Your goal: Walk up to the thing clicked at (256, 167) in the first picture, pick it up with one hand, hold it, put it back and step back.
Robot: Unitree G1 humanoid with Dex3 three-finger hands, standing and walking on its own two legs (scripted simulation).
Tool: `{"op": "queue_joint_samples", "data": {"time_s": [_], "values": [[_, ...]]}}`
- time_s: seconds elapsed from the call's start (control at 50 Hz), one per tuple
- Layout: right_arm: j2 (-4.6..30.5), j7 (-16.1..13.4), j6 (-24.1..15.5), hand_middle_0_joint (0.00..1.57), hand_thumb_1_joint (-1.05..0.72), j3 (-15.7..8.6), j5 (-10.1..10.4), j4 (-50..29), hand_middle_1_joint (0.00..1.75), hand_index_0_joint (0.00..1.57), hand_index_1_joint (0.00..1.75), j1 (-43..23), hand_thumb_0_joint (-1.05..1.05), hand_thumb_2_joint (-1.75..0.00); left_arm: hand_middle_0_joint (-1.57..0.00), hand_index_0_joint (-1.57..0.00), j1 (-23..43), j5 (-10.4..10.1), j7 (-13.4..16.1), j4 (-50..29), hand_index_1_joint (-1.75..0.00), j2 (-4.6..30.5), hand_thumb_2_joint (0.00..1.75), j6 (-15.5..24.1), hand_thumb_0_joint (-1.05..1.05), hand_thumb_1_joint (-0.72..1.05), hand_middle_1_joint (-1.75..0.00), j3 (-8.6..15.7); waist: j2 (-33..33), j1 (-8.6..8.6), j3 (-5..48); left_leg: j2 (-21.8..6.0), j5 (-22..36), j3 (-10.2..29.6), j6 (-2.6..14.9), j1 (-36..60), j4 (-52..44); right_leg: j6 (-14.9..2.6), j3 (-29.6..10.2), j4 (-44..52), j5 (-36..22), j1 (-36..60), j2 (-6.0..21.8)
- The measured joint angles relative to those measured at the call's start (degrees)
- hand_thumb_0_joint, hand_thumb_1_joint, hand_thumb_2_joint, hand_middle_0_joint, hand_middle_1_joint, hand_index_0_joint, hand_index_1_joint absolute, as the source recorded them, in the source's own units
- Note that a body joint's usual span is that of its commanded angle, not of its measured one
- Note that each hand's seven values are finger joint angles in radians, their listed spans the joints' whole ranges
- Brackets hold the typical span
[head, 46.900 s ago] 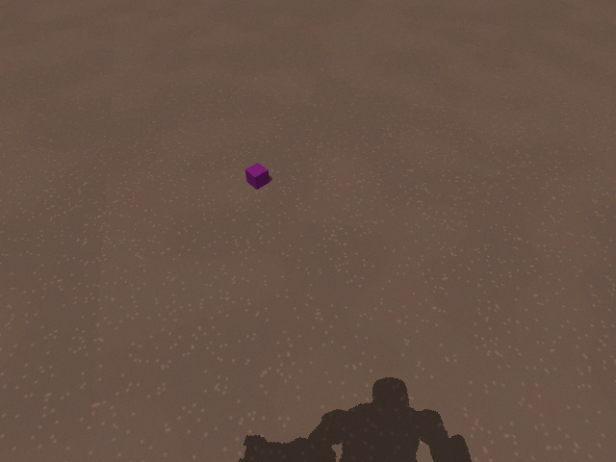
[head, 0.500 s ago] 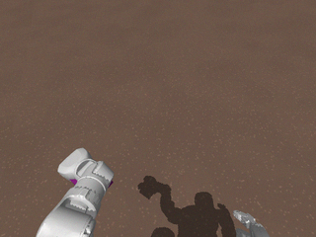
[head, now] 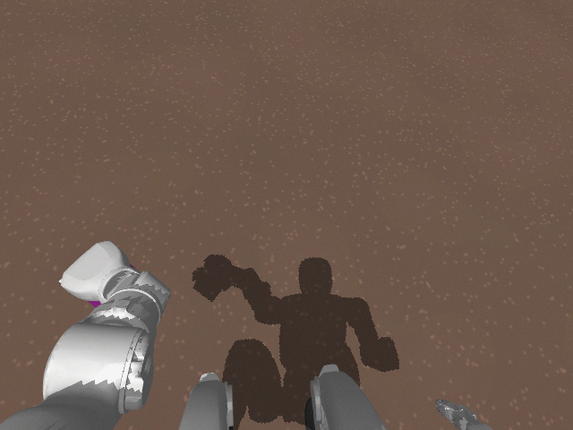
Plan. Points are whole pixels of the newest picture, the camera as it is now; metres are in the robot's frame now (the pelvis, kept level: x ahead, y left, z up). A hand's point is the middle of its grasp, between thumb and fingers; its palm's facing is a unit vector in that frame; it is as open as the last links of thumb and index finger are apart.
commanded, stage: crouch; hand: left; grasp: from above
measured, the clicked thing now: (122, 294) +0.35 +0.26 -0.16
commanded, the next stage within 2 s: lower in 1.26 s
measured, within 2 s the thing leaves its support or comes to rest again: neither
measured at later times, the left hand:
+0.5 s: hand (151, 285) +0.42 +0.26 -0.34, palm faces -0.26 -0.31 -0.91, open 10.5 cm
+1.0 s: hand (165, 288) +0.45 +0.26 -0.45, palm faces -0.24 -0.33 -0.91, open 10.5 cm
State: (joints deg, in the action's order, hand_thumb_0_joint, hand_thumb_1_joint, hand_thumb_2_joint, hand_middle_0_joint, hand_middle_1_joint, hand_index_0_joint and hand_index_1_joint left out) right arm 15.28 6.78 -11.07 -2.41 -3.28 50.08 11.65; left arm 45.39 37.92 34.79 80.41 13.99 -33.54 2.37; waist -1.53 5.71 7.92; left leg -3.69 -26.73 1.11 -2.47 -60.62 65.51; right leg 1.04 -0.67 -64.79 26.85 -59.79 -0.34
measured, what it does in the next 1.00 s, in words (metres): lowers itself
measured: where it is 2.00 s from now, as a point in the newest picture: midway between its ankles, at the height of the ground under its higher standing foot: outside the picture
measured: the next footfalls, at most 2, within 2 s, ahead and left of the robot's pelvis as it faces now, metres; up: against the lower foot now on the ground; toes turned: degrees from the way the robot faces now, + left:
none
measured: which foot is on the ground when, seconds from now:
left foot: down 0.00-1.00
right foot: down 0.00-1.00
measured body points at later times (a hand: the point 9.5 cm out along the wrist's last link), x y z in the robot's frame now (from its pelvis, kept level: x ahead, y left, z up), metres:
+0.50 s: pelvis -0.04 +0.01 -0.21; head +0.17 +0.02 +0.18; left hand +0.43 +0.28 -0.29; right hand -0.01 -0.24 -0.34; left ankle +0.03 +0.14 -0.64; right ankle +0.03 -0.13 -0.64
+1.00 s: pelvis -0.06 +0.01 -0.31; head +0.19 +0.02 +0.06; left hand +0.46 +0.28 -0.40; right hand -0.07 -0.26 -0.42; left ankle +0.03 +0.14 -0.64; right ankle +0.03 -0.13 -0.64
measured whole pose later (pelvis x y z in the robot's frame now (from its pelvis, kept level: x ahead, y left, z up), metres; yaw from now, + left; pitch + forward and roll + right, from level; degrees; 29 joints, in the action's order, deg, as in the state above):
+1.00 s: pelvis -0.06 +0.01 -0.31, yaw -4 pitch +37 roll -5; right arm 17.2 12.9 -14.6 1.7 -8.2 51.1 10.3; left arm 68.8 48.0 30.9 92.9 38.0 -23.1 17.2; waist 2.6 16.4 4.4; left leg -2.0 -38.7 7.6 -2.2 -129.0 130.3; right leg 3.2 0.8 -127.0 38.3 -126.1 -2.0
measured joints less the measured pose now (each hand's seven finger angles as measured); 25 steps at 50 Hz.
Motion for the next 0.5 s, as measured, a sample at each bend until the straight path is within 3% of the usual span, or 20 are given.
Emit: {"op": "queue_joint_samples", "data": {"time_s": [0.12,0.22,0.32,0.44,0.5], "values": [[-0.15,1.46,0.22,0.20,-0.88,0.39,-1.29,1.43,0.30,0.20,0.29,-2.20,0.00,-0.89,-0.68,-0.71,7.42,-3.00,3.14,4.35,-0.48,3.88,0.47,2.44,0.00,-0.07,-0.50,5.51,1.68,2.56,1.54,0.09,-3.61,1.64,0.01,-18.96,14.98,0.10,0.79,-14.21,3.49,-18.25,-0.21],[-1.30,1.92,0.64,0.20,-0.89,1.47,-1.83,2.07,0.30,0.20,0.29,-4.39,0.00,-0.89,-0.69,-0.72,11.76,-2.60,2.86,5.50,-0.48,7.57,0.51,4.25,0.00,-0.09,-0.49,9.29,2.68,4.59,1.57,0.13,-5.92,2.62,-0.03,-30.89,25.35,0.17,1.11,-24.29,5.68,-29.95,-0.48],[-2.47,2.11,0.77,0.20,-0.89,2.47,-2.05,1.60,0.30,0.20,0.29,-5.13,0.00,-0.90,-0.70,-0.73,14.77,-0.19,0.01,5.89,-0.48,11.68,0.53,6.10,0.00,-0.11,-0.50,11.03,3.66,6.07,1.41,-0.04,-7.91,3.85,-0.11,-39.76,33.98,0.15,1.73,-32.36,7.40,-38.53,-0.99],[-2.75,2.68,0.48,0.20,-0.90,3.15,-2.31,0.24,0.30,0.20,0.29,-3.92,0.00,-0.90,-0.71,-0.74,15.24,5.34,-4.09,5.65,-0.47,15.08,0.53,8.54,0.00,-0.11,-0.48,10.27,4.92,6.66,1.60,0.17,-10.16,5.01,-0.01,-47.70,42.77,0.48,2.23,-40.57,9.47,-46.05,-1.20],[-2.66,3.00,-0.16,0.20,-0.91,3.24,-2.40,-0.14,0.30,0.20,0.29,-3.17,0.00,-0.90,-0.71,-0.74,15.41,6.79,-4.93,6.26,-0.47,16.09,0.53,9.20,0.00,-0.11,-0.48,9.51,5.08,6.67,1.66,0.41,-10.95,5.30,0.08,-51.15,46.47,0.73,2.22,-44.14,10.28,-49.36,-1.17]]}}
